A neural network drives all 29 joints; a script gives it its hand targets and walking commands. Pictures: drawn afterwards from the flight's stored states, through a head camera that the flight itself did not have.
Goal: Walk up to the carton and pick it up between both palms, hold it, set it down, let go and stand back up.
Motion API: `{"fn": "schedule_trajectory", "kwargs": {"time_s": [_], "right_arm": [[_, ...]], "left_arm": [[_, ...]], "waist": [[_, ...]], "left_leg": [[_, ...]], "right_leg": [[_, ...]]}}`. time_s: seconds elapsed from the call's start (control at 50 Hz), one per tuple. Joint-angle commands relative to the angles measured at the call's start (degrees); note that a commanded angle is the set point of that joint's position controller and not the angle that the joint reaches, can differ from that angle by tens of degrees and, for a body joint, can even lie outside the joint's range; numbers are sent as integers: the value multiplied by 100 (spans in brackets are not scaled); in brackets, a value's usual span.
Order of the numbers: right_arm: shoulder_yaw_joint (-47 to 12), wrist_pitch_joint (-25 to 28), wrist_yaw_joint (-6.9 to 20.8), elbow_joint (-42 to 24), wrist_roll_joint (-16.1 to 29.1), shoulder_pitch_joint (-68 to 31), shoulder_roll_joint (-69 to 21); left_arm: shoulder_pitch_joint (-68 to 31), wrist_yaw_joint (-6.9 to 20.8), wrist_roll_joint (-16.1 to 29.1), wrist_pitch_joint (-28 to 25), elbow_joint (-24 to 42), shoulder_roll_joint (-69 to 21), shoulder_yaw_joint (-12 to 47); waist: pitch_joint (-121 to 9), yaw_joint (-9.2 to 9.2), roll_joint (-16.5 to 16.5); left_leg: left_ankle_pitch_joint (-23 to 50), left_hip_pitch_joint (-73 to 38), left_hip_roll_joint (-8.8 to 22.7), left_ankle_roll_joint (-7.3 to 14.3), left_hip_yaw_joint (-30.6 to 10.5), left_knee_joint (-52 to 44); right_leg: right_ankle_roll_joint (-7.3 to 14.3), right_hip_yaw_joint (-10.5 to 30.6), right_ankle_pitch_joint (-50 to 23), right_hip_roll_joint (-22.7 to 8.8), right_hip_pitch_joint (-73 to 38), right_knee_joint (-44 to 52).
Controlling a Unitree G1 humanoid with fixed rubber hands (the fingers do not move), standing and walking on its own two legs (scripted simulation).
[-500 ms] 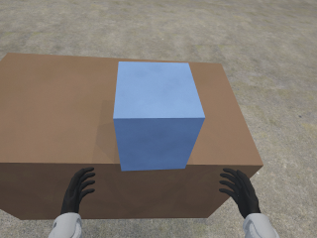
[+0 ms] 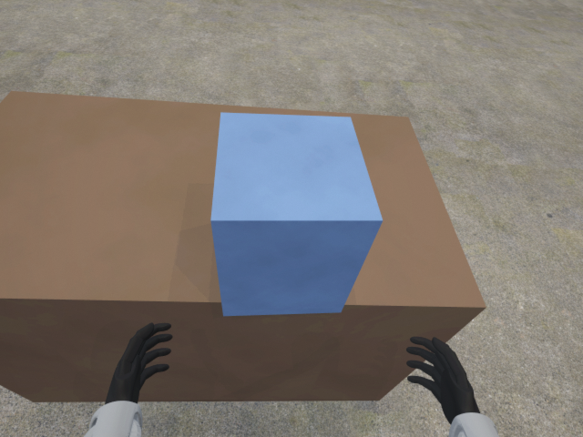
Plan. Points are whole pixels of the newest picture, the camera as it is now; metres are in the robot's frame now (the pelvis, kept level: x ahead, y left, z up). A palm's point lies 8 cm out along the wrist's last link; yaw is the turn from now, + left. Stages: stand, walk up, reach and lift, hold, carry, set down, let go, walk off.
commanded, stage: set down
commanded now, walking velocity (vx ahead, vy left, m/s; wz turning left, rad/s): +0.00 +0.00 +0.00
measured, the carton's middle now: (285, 219) +0.42 +0.04 +0.04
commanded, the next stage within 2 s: let go in 0.72 s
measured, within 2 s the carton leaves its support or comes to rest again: neither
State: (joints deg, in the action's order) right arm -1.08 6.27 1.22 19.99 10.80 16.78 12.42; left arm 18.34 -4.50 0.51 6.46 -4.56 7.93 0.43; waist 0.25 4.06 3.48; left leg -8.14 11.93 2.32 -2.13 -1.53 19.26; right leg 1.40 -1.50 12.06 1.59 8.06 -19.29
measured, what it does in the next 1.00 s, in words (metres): stands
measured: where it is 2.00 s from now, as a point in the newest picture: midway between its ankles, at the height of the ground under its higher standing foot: outside the picture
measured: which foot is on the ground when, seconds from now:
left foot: down 0.00-1.00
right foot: down 0.00-1.00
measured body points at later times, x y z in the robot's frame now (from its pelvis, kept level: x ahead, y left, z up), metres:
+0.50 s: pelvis +0.01 +0.00 +0.00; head +0.03 +0.02 +0.45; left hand +0.18 +0.22 -0.05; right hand +0.19 -0.22 -0.06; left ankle +0.02 +0.15 -0.75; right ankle -0.02 -0.10 -0.75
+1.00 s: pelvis +0.02 +0.00 +0.00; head +0.05 +0.01 +0.45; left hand +0.19 +0.23 -0.08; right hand +0.17 -0.23 -0.09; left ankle +0.02 +0.15 -0.75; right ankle -0.02 -0.10 -0.75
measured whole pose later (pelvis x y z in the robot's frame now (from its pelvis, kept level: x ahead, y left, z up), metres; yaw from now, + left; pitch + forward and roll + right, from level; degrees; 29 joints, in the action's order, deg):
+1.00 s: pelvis +0.02 +0.00 +0.00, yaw +0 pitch +3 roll +0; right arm -1.1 13.3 -0.5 39.7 4.0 15.9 11.3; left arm 14.3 1.3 0.5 7.5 -19.6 12.3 0.4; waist 0.5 3.9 2.4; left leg -9.9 11.9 2.2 -2.2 -1.5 19.3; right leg 1.4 -1.5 13.8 1.5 8.1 -19.3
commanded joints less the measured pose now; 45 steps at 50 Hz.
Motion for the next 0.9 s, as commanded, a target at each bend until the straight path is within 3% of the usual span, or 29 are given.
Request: {"fn": "schedule_trajectory", "kwargs": {"time_s": [0.0, 0.08, 0.12, 0.18, 0.2, 0.24, 0.26, 0.28, 0.4, 0.42, 0.5, 0.54, 0.56, 0.7, 0.74, 0.82, 0.86, 0.88], "right_arm": [[313, 394, 31, -291, -338, -91, 292], [320, 550, -7, -437, -370, -138, 365], [291, 607, -8, -354, -351, -148, 393], [245, 642, -10, 49, -450, -132, 321], [240, 659, -65, 54, -450, -29, 270], [135, 629, -111, 338, -494, -13, 232], [150, 675, -132, 154, -488, -94, 276], [144, 700, -119, 317, -503, 11, 290], [205, 872, -173, 318, -594, -309, 173], [214, 889, -216, 368, -641, -303, 132], [232, 765, -221, 868, -766, -410, 200], [217, 817, -241, 524, -755, -466, 160], [248, 794, -277, 624, -767, -460, 86], [300, 791, -268, 1047, -887, -621, 55], [337, 854, -282, 996, -897, -697, 35], [364, 873, -307, 1275, -981, -836, 87], [363, 947, -284, 1216, -959, -782, 80], [402, 987, -306, 1332, -935, -857, 124]], "left_arm": [[-273, 93, 212, -209, 2, 712, -146], [-258, 138, 256, -267, 173, 827, -132], [-182, 144, 221, -294, 199, 874, -121], [-162, 231, 129, -236, -239, 852, -191], [-198, 281, 141, -243, -294, 897, -211], [-189, 370, 42, -171, -555, 964, -232], [-160, 376, 58, -191, -394, 954, -234], [-153, 375, 28, -190, -327, 962, -257], [-436, 393, 152, -235, -306, 1152, -242], [-512, 432, 119, -231, -502, 1179, -281], [-505, 531, 73, -79, -1103, 1175, -212], [-562, 527, 113, -119, -786, 1194, -242], [-644, 554, 151, -120, -824, 1259, -252], [-813, 568, 117, -115, -1177, 1277, -171], [-931, 551, 129, -118, -1017, 1373, -189], [-976, 622, 156, -69, -1466, 1331, -155], [-916, 582, 71, -109, -1327, 1327, -206], [-1025, 606, 117, -133, -1336, 1364, -213]], "waist": [[-282, -291, -326], [-350, -275, -132], [-354, -282, -250], [-300, -265, -283], [-286, -323, -92], [-187, -382, -227], [-258, -326, -131], [-257, -357, -313], [-340, -387, -292], [-299, -436, -151], [-79, -472, -268], [-208, -375, -231], [-79, -438, -140], [-67, -514, -330], [-84, -495, -352], [-84, -517, -218], [-288, -453, -428], [-293, -527, -297]], "left_leg": [[788, -1712, -240, 94, 508, -90], [925, -1648, -259, 94, 499, -34], [1035, -1683, -259, 54, 473, 20], [1016, -1698, -274, 53, 533, 25], [1063, -1745, -292, 89, 529, 48], [965, -1751, -310, 94, 512, 41], [1045, -1795, -286, 97, 477, 52], [1100, -1823, -287, 68, 472, 80], [927, -1664, -293, 91, 556, 119], [857, -1644, -298, 112, 552, 116], [458, -1651, -260, 104, 543, 49], [486, -1607, -252, 123, 547, 23], [497, -1585, -262, 120, 538, 43], [300, -1539, -217, 104, 537, 65], [370, -1492, -244, 119, 548, 101], [356, -1525, -260, 130, 578, 151], [624, -1628, -241, 80, 554, 228], [659, -1637, -256, 83, 538, 251]], "right_leg": [[-112, 241, -287, -290, 717, 661], [-127, 166, -550, -215, 561, 632], [-135, 182, -831, -245, 616, 572], [-133, 198, -758, -243, 596, 640], [-197, 206, -1024, -281, 581, 633], [-206, 236, -1055, -305, 591, 654], [-229, 212, -1220, -295, 590, 610], [-199, 182, -1232, -276, 552, 603], [-242, 193, -1074, -266, 541, 561], [-294, 190, -1103, -291, 490, 568], [-233, 203, -631, -300, 664, 619], [-237, 156, -654, -271, 549, 574], [-269, 175, -748, -299, 584, 588], [-237, 118, -432, -293, 672, 543], [-222, 142, -575, -305, 664, 536], [-250, 74, -679, -278, 715, 508], [-230, 35, -940, -282, 644, 432], [-276, 59, -1103, -269, 618, 417]]}}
